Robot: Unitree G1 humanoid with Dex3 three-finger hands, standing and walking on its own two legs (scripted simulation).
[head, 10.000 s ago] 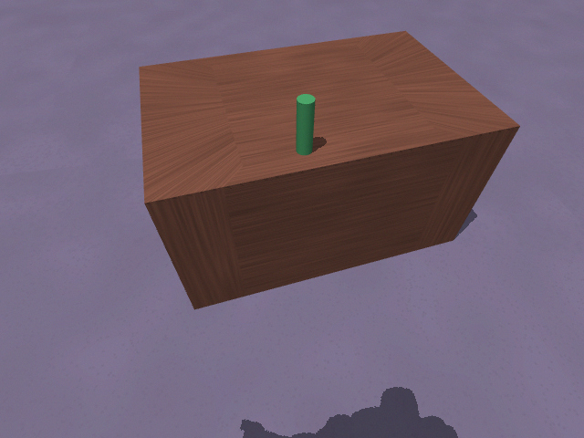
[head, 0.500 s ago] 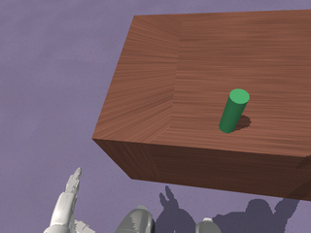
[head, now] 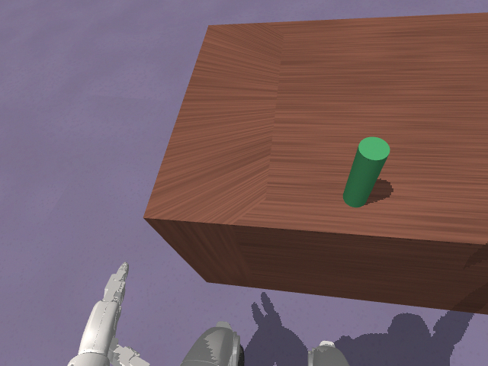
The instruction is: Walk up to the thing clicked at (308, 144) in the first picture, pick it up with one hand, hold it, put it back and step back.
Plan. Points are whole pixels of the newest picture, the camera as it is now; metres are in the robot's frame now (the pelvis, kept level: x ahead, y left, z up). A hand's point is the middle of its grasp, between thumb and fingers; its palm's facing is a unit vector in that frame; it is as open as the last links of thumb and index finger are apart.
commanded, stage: go down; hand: right
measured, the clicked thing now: (363, 175) +0.45 -0.15 -0.02
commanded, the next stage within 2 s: approach in 0.36 s
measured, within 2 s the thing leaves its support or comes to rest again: neither
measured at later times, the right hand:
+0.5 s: hand out of the picture +0.41 -0.34 +0.08, palm faces +0.08 +1.00 +0.01, open 17.7 cm
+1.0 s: hand (405, 189) +0.44 -0.23 -0.05, palm faces -0.01 +1.00 +0.07, open 17.7 cm
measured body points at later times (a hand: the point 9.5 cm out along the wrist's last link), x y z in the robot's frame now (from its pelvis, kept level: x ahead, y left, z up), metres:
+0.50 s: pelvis +0.00 +0.00 +0.00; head +0.09 -0.05 +0.44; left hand +0.15 +0.25 -0.02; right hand +0.40 -0.40 +0.08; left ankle +0.04 +0.15 -0.67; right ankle -0.01 -0.13 -0.67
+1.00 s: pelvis -0.02 +0.00 -0.04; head +0.13 -0.06 +0.38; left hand +0.14 +0.27 -0.01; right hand +0.44 -0.28 -0.05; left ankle +0.04 +0.15 -0.67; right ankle -0.01 -0.13 -0.67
